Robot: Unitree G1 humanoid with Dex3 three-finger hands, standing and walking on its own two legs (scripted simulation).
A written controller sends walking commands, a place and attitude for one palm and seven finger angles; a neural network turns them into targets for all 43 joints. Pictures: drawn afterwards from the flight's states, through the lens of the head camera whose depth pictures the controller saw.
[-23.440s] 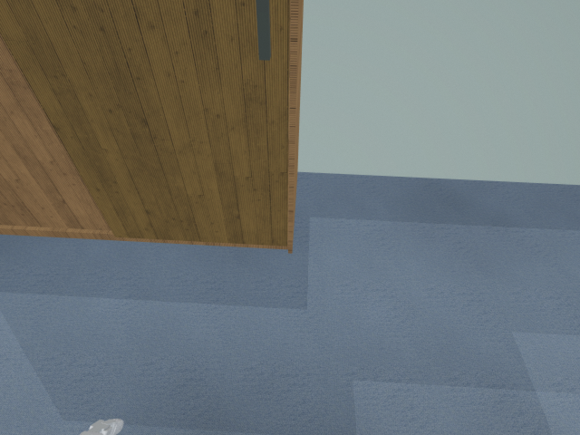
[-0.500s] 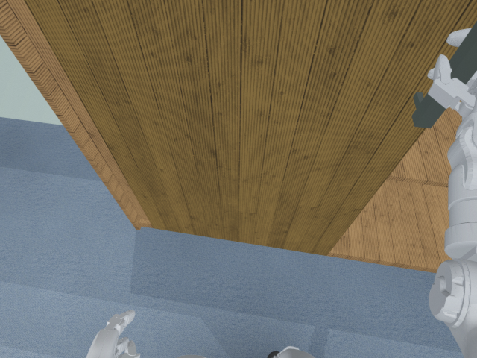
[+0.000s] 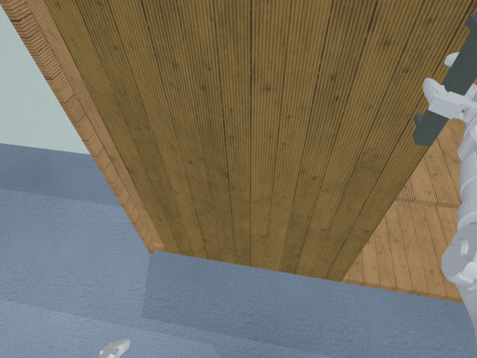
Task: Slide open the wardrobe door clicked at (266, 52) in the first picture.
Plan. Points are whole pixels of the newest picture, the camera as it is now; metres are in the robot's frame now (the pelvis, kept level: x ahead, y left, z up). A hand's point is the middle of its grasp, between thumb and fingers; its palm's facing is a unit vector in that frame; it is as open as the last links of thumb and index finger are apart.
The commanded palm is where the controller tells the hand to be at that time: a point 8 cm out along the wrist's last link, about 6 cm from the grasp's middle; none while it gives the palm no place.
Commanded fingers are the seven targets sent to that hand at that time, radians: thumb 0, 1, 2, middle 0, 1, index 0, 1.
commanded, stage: loosen the grip on the handle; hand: right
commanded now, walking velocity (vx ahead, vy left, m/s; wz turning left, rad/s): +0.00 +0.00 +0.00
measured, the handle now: (445, 85) +0.52 -0.26 +0.21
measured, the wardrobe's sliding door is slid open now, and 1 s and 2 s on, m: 0.65 0.64 0.64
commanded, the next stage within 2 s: slip the hand off the handle in 0.44 s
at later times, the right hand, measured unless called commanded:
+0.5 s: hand (438, 104) +0.49 -0.25 +0.19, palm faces +0.32 +0.94 -0.14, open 13.6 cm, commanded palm +0.45 -0.29 +0.20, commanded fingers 0.00 0.55 -0.20 0.25 1.15 0.25 1.15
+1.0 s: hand (446, 103) +0.50 -0.26 +0.19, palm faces +0.29 +0.95 -0.13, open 13.3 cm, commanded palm +0.45 -0.34 +0.20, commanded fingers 0.00 0.55 -0.20 0.25 1.15 0.25 1.15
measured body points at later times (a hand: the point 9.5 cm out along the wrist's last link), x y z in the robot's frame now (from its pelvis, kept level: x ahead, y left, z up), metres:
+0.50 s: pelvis -0.02 -0.02 +0.00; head +0.03 -0.04 +0.45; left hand -0.05 +0.25 -0.11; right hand +0.47 -0.30 +0.20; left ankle -0.02 +0.09 -0.73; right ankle +0.05 -0.12 -0.73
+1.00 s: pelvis -0.01 -0.02 +0.00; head +0.03 -0.03 +0.44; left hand -0.02 +0.25 -0.11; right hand +0.47 -0.31 +0.20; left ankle -0.02 +0.09 -0.73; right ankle +0.05 -0.12 -0.73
